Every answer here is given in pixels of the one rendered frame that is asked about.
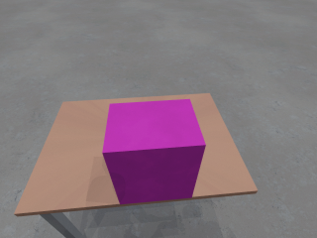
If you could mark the table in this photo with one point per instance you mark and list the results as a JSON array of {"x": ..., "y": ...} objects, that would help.
[{"x": 71, "y": 173}]

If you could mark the carton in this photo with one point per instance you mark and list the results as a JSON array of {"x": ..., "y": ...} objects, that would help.
[{"x": 153, "y": 150}]

